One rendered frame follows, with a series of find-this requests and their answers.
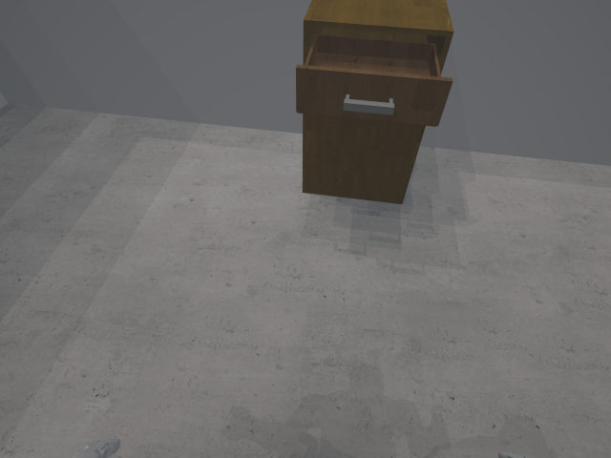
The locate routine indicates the drawer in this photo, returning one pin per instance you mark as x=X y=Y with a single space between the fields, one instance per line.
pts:
x=372 y=70

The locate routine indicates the left robot hand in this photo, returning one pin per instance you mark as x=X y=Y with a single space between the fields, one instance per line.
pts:
x=99 y=449

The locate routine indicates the cabinet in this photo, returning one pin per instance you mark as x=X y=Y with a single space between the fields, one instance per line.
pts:
x=358 y=158

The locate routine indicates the handle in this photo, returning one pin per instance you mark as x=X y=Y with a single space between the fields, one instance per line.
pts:
x=364 y=106

